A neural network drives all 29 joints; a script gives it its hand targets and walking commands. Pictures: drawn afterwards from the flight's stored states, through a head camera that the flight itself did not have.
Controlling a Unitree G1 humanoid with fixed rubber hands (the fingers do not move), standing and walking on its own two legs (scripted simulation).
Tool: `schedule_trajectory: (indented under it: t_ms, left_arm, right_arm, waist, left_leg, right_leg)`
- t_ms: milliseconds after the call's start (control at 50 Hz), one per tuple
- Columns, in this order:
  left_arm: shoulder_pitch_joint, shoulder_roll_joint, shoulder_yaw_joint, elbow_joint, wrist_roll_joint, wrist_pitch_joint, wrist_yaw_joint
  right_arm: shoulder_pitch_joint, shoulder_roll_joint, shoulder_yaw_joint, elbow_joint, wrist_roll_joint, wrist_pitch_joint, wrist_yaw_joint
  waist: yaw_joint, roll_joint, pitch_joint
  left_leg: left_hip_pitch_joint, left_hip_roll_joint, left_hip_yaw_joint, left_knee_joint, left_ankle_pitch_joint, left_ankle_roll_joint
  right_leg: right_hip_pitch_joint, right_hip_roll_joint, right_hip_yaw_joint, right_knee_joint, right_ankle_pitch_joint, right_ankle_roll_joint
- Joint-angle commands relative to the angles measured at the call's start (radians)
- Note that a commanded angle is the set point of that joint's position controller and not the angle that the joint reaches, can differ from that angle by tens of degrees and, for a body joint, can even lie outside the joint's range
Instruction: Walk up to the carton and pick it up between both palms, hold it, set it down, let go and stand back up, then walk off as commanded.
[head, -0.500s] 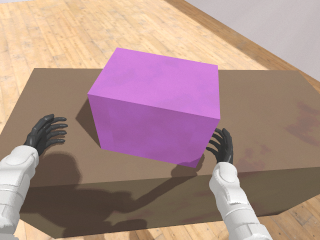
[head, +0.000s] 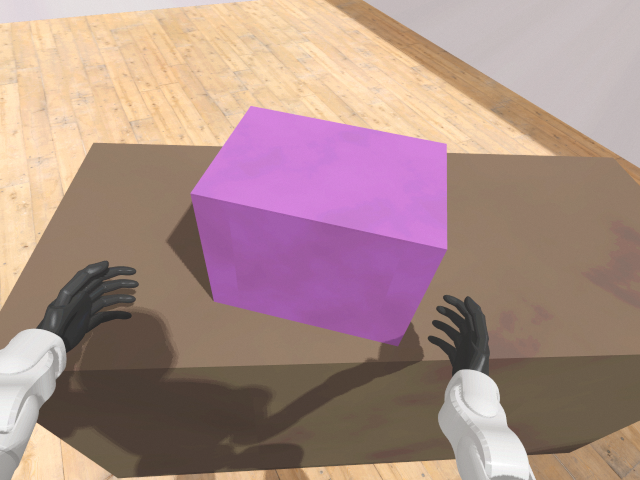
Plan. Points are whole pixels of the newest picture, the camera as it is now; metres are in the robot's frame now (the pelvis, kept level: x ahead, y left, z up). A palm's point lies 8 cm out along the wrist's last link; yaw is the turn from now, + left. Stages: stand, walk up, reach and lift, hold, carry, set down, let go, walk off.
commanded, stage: set down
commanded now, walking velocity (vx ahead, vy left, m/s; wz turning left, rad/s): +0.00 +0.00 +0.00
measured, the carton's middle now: (324, 226) +0.47 -0.05 +0.03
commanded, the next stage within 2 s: none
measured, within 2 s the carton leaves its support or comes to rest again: neither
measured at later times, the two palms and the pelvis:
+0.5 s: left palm (41, 394) +0.24 +0.28 +0.04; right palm (474, 404) +0.20 -0.20 +0.02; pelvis +0.01 +0.00 +0.00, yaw +0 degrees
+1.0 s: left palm (33, 416) +0.22 +0.28 +0.03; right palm (476, 411) +0.19 -0.21 +0.01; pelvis +0.02 +0.00 +0.00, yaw +0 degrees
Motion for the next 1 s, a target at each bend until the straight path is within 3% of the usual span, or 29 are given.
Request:
schedule_trajectory:
  t_ms: [0, 80, 100, 120, 140, 180, 200, 240, 280, 360, 420, 440, 500, 520, 560, 580, 600, 620, 640, 660, 720, 740, 800, 820, 860, 900, 920, 960, 980]
  left_arm:
    - [-0.213, 0.328, 0.167, -0.297, -0.046, -0.030, 0.020]
    - [-0.120, 0.317, 0.164, -0.306, -0.043, -0.006, 0.015]
    - [-0.105, 0.335, 0.190, -0.326, -0.022, 0.001, 0.009]
    - [-0.088, 0.299, 0.155, -0.262, -0.035, 0.004, 0.004]
    - [-0.004, 0.342, 0.200, -0.387, -0.020, 0.014, 0.013]
    - [-0.093, 0.342, 0.189, -0.296, -0.045, -0.005, 0.015]
    - [0.018, 0.309, 0.208, -0.384, -0.024, 0.003, 0.018]
    - [-0.005, 0.358, 0.210, -0.320, -0.038, -0.005, 0.016]
    - [0.076, 0.356, 0.228, -0.409, -0.053, -0.029, 0.016]
    - [0.119, 0.335, 0.199, -0.435, -0.060, -0.062, 0.013]
    - [0.246, 0.322, 0.208, -0.552, -0.036, -0.097, 0.029]
    - [0.199, 0.322, 0.184, -0.458, -0.087, -0.105, 0.019]
    - [0.163, 0.337, 0.194, -0.519, -0.069, -0.107, 0.032]
    - [0.220, 0.335, 0.180, -0.486, -0.074, -0.114, 0.032]
    - [0.346, 0.297, 0.216, -0.572, -0.022, -0.109, 0.049]
    - [0.288, 0.296, 0.198, -0.493, -0.049, -0.111, 0.040]
    - [0.377, 0.288, 0.216, -0.520, -0.030, -0.095, 0.044]
    - [0.361, 0.266, 0.214, -0.491, 0.001, -0.088, 0.029]
    - [0.388, 0.282, 0.225, -0.527, -0.019, -0.105, 0.026]
    - [0.366, 0.272, 0.221, -0.517, 0.014, -0.093, 0.027]
    - [0.370, 0.266, 0.227, -0.509, -0.020, -0.116, 0.036]
    - [0.400, 0.256, 0.233, -0.545, -0.004, -0.117, 0.037]
    - [0.352, 0.274, 0.229, -0.568, -0.012, -0.114, 0.030]
    - [0.381, 0.271, 0.256, -0.531, 0.022, -0.091, 0.043]
    - [0.373, 0.252, 0.221, -0.516, -0.003, -0.103, 0.036]
    - [0.379, 0.238, 0.225, -0.513, 0.021, -0.102, 0.032]
    - [0.394, 0.275, 0.229, -0.577, 0.007, -0.104, 0.025]
    - [0.388, 0.210, 0.223, -0.471, 0.047, -0.085, 0.044]
    - [0.416, 0.237, 0.254, -0.512, 0.035, -0.091, 0.038]
  right_arm:
    - [-0.049, -0.110, -0.038, -0.374, 0.053, 0.000, -0.011]
    - [0.026, -0.087, -0.053, -0.399, 0.038, 0.020, -0.026]
    - [0.075, -0.086, -0.052, -0.378, 0.027, 0.025, -0.032]
    - [0.065, -0.093, -0.059, -0.350, 0.037, 0.033, -0.033]
    - [0.141, -0.065, -0.023, -0.474, 0.056, 0.030, -0.037]
    - [0.038, -0.075, -0.046, -0.432, 0.036, 0.027, -0.023]
    - [0.127, -0.069, -0.023, -0.506, 0.053, 0.025, -0.020]
    - [0.136, -0.070, -0.009, -0.478, 0.054, 0.046, -0.020]
    - [0.216, -0.062, -0.012, -0.586, 0.043, 0.033, -0.028]
    - [0.256, -0.041, 0.009, -0.544, 0.048, 0.029, -0.020]
    - [0.363, -0.044, -0.023, -0.571, 0.031, -0.002, -0.007]
    - [0.317, -0.028, -0.023, -0.552, 0.023, 0.016, -0.009]
    - [0.271, -0.059, -0.030, -0.569, 0.022, 0.008, -0.001]
    - [0.333, -0.030, -0.049, -0.531, 0.022, 0.026, -0.007]
    - [0.438, -0.052, -0.058, -0.516, 0.005, 0.002, 0.011]
    - [0.376, -0.042, -0.052, -0.505, 0.017, -0.003, 0.012]
    - [0.443, -0.060, -0.019, -0.535, 0.026, 0.000, 0.016]
    - [0.444, -0.059, -0.020, -0.480, 0.011, -0.004, 0.010]
    - [0.463, -0.038, -0.009, -0.533, 0.010, -0.016, 0.014]
    - [0.464, -0.047, -0.016, -0.486, 0.007, -0.017, 0.010]
    - [0.432, -0.059, -0.047, -0.518, -0.006, -0.041, 0.033]
    - [0.443, -0.076, -0.015, -0.538, 0.010, -0.034, 0.034]
    - [0.430, -0.038, -0.042, -0.558, -0.002, -0.042, 0.029]
    - [0.452, -0.059, -0.041, -0.484, -0.013, -0.027, 0.041]
    - [0.432, -0.052, -0.045, -0.496, -0.016, -0.023, 0.038]
    - [0.444, -0.057, -0.050, -0.433, -0.027, -0.024, 0.040]
    - [0.484, -0.052, -0.024, -0.540, 0.011, -0.025, 0.034]
    - [0.417, -0.107, -0.073, -0.411, -0.024, -0.028, 0.067]
    - [0.453, -0.074, -0.053, -0.443, -0.023, -0.033, 0.058]
  waist:
    - [0.046, 0.108, -0.258]
    - [0.058, 0.093, -0.193]
    - [0.046, 0.121, -0.192]
    - [0.031, 0.078, -0.126]
    - [0.088, 0.103, -0.183]
    - [0.068, 0.108, -0.177]
    - [0.110, 0.108, -0.167]
    - [0.105, 0.082, -0.144]
    - [0.125, 0.051, -0.187]
    - [0.109, 0.130, -0.129]
    - [0.120, 0.142, -0.144]
    - [0.098, 0.090, -0.118]
    - [0.104, 0.130, -0.131]
    - [0.081, 0.102, -0.108]
    - [0.123, 0.166, -0.088]
    - [0.109, 0.132, -0.084]
    - [0.153, 0.132, -0.094]
    - [0.124, 0.129, -0.049]
    - [0.145, 0.108, -0.088]
    - [0.120, 0.157, -0.061]
    - [0.132, 0.110, -0.075]
    - [0.166, 0.121, -0.059]
    - [0.119, 0.127, -0.086]
    - [0.156, 0.179, -0.068]
    - [0.136, 0.125, -0.044]
    - [0.111, 0.153, -0.030]
    - [0.120, 0.146, -0.050]
    - [0.119, 0.183, -0.024]
    - [0.131, 0.143, -0.048]
  left_leg:
    - [0.179, 0.019, 0.055, -0.111, 0.119, -0.004]
    - [0.172, 0.023, 0.051, -0.117, 0.107, -0.007]
    - [0.197, 0.019, 0.058, -0.107, 0.127, -0.005]
    - [0.171, 0.023, 0.062, -0.118, 0.041, 0.003]
    - [0.206, 0.031, 0.052, -0.126, 0.110, -0.001]
    - [0.104, 0.025, 0.057, -0.112, 0.026, 0.002]
    - [0.144, 0.037, 0.041, -0.130, 0.065, -0.001]
    - [0.138, 0.018, 0.069, -0.122, 0.037, 0.013]
    - [0.136, 0.022, 0.057, -0.131, 0.042, 0.022]
    - [0.133, 0.023, 0.032, -0.119, 0.066, 0.007]
    - [0.174, 0.043, 0.021, -0.128, 0.093, -0.004]
    - [0.120, 0.033, 0.026, -0.112, 0.026, 0.007]
    - [0.099, 0.046, 0.019, -0.120, 0.009, 0.007]
    - [0.115, 0.052, 0.018, -0.135, -0.049, 0.010]
    - [0.138, 0.053, 0.010, -0.137, 0.051, -0.019]
    - [0.071, 0.056, 0.011, -0.139, -0.004, 0.000]
    - [0.131, 0.052, 0.019, -0.147, 0.077, -0.002]
    - [0.140, 0.037, 0.038, -0.131, 0.084, -0.013]
    - [0.146, 0.034, 0.045, -0.122, 0.150, -0.012]
    - [0.174, 0.043, 0.033, -0.127, 0.120, -0.023]
    - [0.102, 0.043, 0.038, -0.123, 0.117, -0.019]
    - [0.115, 0.047, 0.032, -0.141, 0.099, -0.011]
    - [0.082, 0.032, 0.046, -0.135, 0.054, -0.011]
    - [0.109, 0.047, 0.046, -0.162, 0.048, -0.016]
    - [0.094, 0.039, 0.042, -0.148, 0.031, -0.010]
    - [0.093, 0.043, 0.038, -0.151, 0.043, -0.019]
    - [0.118, 0.049, 0.028, -0.157, 0.096, -0.021]
    - [0.119, 0.062, 0.014, -0.175, 0.047, -0.032]
    - [0.117, 0.053, 0.029, -0.160, 0.080, -0.027]
  right_leg:
    - [0.215, 0.034, 0.065, -0.020, 0.028, -0.074]
    - [0.232, 0.030, 0.067, -0.033, 0.030, -0.078]
    - [0.215, 0.024, 0.072, -0.036, 0.052, -0.068]
    - [0.203, 0.024, 0.079, -0.054, -0.013, -0.071]
    - [0.250, 0.021, 0.078, -0.045, 0.023, -0.071]
    - [0.226, 0.016, 0.080, -0.017, -0.018, -0.073]
    - [0.260, 0.020, 0.075, -0.018, 0.009, -0.075]
    - [0.242, 0.012, 0.074, -0.027, -0.035, -0.072]
    - [0.265, 0.015, 0.086, -0.024, -0.027, -0.070]
    - [0.229, 0.006, 0.092, -0.031, -0.005, -0.082]
    - [0.247, 0.021, 0.079, -0.032, 0.014, -0.096]
    - [0.229, 0.009, 0.092, -0.034, -0.029, -0.090]
    - [0.234, 0.006, 0.088, -0.019, -0.022, -0.086]
    - [0.251, -0.003, 0.094, -0.026, -0.044, -0.077]
    - [0.256, 0.014, 0.086, -0.026, -0.005, -0.088]
    - [0.284, 0.013, 0.085, -0.014, -0.013, -0.087]
    - [0.286, 0.010, 0.091, -0.037, 0.021, -0.094]
    - [0.273, 0.015, 0.087, -0.053, 0.012, -0.090]
    - [0.280, 0.010, 0.101, -0.060, 0.050, -0.087]
    - [0.255, 0.007, 0.097, -0.058, 0.032, -0.083]
    - [0.276, 0.020, 0.084, -0.032, 0.029, -0.089]
    - [0.266, 0.019, 0.088, -0.044, -0.004, -0.091]
    - [0.298, -0.002, 0.097, -0.043, 0.009, -0.075]
    - [0.295, 0.005, 0.098, -0.037, -0.016, -0.083]
    - [0.288, 0.007, 0.094, -0.035, -0.025, -0.078]
    - [0.282, 0.005, 0.091, -0.039, -0.006, -0.085]
    - [0.315, -0.003, 0.104, -0.042, 0.065, -0.072]
    - [0.274, 0.025, 0.080, -0.026, -0.007, -0.094]
    - [0.293, 0.009, 0.095, -0.039, 0.020, -0.083]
